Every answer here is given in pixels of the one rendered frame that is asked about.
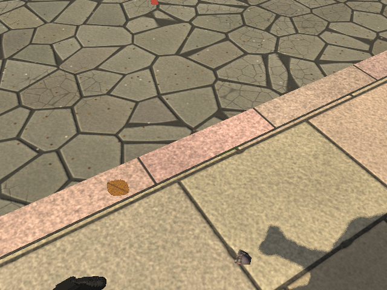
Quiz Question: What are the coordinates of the left robot hand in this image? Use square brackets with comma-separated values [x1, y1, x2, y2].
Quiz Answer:
[53, 276, 106, 290]

